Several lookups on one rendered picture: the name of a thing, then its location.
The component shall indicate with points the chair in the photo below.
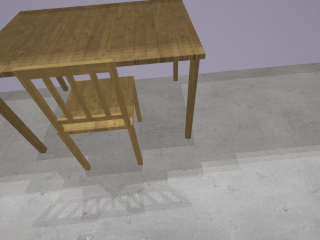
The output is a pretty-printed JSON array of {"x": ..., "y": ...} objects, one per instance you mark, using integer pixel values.
[{"x": 94, "y": 105}]

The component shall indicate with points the table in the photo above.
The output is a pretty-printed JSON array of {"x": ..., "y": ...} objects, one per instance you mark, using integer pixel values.
[{"x": 132, "y": 33}]

